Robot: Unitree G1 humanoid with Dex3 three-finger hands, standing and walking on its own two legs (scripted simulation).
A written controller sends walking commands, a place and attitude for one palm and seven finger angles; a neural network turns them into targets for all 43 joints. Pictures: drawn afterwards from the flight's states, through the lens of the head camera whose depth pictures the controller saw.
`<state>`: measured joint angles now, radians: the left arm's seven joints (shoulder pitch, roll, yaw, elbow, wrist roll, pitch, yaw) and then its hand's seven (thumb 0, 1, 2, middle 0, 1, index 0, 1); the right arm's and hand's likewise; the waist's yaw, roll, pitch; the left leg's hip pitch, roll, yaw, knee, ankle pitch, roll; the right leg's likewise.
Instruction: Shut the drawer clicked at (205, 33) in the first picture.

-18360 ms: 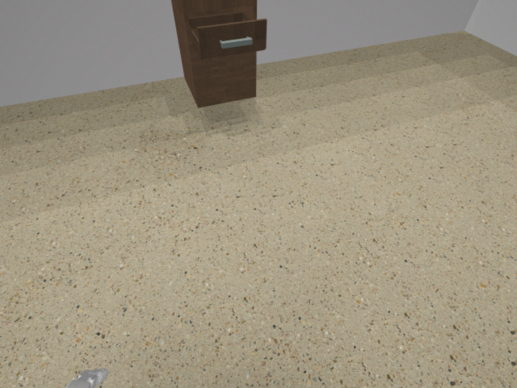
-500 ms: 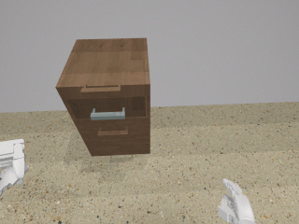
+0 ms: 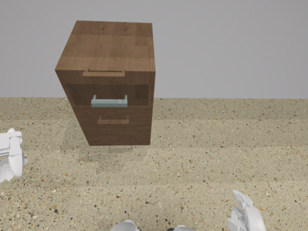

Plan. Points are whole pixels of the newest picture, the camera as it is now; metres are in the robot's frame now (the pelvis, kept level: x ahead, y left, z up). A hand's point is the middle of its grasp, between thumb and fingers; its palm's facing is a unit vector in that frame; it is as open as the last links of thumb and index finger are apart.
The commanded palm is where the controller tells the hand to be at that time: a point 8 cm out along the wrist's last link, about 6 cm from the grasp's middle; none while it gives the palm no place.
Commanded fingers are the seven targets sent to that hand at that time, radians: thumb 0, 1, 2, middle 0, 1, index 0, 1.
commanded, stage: step back with the hand held close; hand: left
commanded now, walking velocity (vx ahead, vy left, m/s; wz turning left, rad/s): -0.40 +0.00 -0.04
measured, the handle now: (110, 99) +0.71 +0.23 -0.23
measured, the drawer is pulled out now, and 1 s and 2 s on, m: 0.00 0.00 0.00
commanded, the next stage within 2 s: stop stepping back and stand still in 0.58 s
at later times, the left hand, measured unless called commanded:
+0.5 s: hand (33, 207) +0.14 +0.18 +0.19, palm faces +0.13 -0.82 -0.56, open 3.2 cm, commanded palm +0.08 +0.24 +0.20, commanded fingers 0.00 0.90 0.90 -1.40 -1.60 -1.40 -1.60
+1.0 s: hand out of the picture -0.03 +0.24 +0.19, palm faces +0.36 -0.86 -0.35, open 3.2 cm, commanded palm -0.09 +0.27 +0.20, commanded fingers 0.00 0.90 0.90 -1.40 -1.60 -1.40 -1.60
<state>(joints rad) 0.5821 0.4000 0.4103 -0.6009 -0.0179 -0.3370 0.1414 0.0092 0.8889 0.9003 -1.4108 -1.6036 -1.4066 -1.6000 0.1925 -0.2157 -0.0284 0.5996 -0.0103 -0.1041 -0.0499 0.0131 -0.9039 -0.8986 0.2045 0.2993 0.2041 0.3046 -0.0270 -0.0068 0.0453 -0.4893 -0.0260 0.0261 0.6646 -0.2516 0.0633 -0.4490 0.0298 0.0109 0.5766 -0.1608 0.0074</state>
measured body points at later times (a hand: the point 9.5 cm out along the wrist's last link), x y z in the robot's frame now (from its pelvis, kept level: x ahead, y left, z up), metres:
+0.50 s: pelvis -0.07 -0.02 +0.01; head -0.02 +0.01 +0.45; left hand +0.12 +0.22 +0.22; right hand +0.08 -0.27 -0.07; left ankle +0.03 +0.06 -0.72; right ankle -0.17 -0.13 -0.72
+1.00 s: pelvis -0.24 +0.01 +0.00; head -0.25 +0.06 +0.45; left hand -0.06 +0.28 +0.20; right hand -0.12 -0.24 -0.06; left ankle -0.24 +0.10 -0.72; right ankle -0.18 -0.12 -0.67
